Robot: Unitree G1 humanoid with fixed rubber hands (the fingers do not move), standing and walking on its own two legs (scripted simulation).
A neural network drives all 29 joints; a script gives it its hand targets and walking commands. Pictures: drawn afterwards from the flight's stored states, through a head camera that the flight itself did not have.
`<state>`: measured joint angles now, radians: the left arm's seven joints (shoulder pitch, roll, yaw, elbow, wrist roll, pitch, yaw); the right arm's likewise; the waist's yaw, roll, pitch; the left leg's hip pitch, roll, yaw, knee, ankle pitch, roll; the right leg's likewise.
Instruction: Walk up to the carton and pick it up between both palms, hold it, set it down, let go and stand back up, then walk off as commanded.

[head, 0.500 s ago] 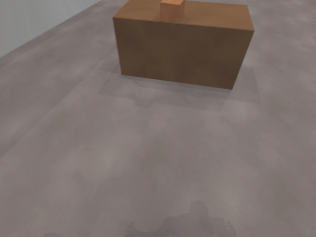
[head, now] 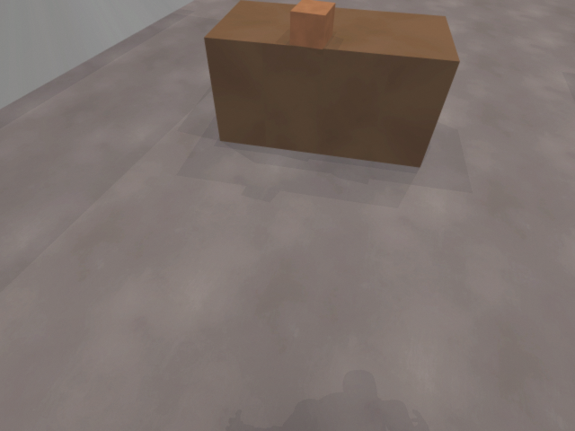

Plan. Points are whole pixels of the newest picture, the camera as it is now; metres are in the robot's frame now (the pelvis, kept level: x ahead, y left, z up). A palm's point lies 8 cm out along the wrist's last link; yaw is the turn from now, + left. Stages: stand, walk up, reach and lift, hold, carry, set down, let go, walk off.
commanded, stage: stand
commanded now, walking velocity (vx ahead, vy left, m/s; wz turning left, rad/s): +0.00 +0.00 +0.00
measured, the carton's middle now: (312, 23) +1.85 -0.10 -0.10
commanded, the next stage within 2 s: walk up in 0.08 s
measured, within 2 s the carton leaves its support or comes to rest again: neither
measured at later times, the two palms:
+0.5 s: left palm out of the picture +0.11 +0.29 -0.11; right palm out of the picture +0.07 -0.32 -0.11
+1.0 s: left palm (127, 375) +0.23 +0.26 -0.09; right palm (503, 297) +0.37 -0.38 -0.08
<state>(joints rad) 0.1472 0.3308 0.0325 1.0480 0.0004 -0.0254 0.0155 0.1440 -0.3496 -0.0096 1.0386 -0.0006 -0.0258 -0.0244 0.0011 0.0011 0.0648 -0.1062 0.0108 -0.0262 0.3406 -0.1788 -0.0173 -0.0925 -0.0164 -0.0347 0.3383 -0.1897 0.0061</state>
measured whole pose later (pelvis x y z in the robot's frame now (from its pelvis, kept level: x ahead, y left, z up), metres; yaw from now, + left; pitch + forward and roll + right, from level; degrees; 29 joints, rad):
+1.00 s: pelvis +0.24 -0.06 -0.02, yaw -4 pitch -3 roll -1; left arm 0.54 0.42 0.05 0.73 0.04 -0.09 0.00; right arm 0.22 -0.43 -0.11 0.63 -0.05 0.00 0.10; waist 0.06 0.05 0.03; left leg -0.61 0.11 -0.04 0.77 -0.08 0.01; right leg 0.07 -0.05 -0.12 0.37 -0.39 0.03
